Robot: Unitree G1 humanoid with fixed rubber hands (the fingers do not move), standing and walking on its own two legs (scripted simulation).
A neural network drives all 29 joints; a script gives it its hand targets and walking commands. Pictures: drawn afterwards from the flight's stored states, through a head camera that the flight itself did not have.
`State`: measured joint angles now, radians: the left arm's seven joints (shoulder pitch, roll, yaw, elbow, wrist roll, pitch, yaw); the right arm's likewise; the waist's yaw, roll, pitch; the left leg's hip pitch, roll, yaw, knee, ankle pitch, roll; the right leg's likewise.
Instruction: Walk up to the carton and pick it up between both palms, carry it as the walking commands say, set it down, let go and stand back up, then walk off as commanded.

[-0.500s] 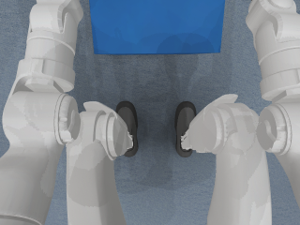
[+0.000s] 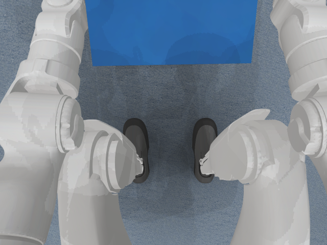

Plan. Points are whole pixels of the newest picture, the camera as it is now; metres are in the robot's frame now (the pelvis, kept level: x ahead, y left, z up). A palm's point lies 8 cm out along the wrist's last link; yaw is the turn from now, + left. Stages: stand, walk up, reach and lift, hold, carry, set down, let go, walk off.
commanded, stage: reach and lift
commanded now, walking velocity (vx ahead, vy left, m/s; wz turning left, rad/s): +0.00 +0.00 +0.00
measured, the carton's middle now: out of the picture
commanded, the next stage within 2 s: none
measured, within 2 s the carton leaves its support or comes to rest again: leaves its support in 1.46 s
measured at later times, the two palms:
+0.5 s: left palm out of the picture +0.56 +0.17 -0.18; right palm out of the picture +0.55 -0.18 -0.17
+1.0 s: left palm out of the picture +0.56 +0.17 -0.18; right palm out of the picture +0.55 -0.16 -0.17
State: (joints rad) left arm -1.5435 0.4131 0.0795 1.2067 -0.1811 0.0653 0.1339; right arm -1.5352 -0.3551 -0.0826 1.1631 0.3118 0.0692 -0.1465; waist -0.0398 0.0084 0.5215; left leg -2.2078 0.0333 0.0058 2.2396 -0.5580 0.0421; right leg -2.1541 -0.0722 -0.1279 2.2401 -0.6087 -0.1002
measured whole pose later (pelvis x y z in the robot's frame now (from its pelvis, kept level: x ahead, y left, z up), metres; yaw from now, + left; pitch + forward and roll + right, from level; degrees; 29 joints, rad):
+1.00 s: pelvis +0.00 +0.00 +0.00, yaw +0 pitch +30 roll -2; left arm -1.55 0.41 0.01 1.21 -0.23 0.06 0.11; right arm -1.56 -0.33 -0.06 1.17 0.28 0.07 -0.06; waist -0.03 0.01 0.52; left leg -2.21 0.03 0.00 2.24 -0.56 0.04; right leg -2.16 -0.06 -0.12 2.24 -0.60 -0.10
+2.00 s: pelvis -0.01 +0.01 +0.02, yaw -2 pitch +25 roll -3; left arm -1.50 0.38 0.05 0.96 -0.21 0.33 0.16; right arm -1.46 -0.27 -0.25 0.85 0.14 0.31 -0.14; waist 0.01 0.01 0.52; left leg -2.07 0.03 -0.02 2.20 -0.56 0.04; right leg -2.03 0.00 -0.11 2.17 -0.58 -0.06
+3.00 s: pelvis -0.04 +0.01 +0.11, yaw -2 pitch +20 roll -4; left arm -1.42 0.29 0.18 0.74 -0.06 0.52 0.14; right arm -1.31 -0.18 -0.40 0.58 0.02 0.47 -0.09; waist 0.01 0.01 0.52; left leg -1.76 0.02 -0.03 1.89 -0.48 0.03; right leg -1.71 0.03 -0.10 1.85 -0.49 -0.04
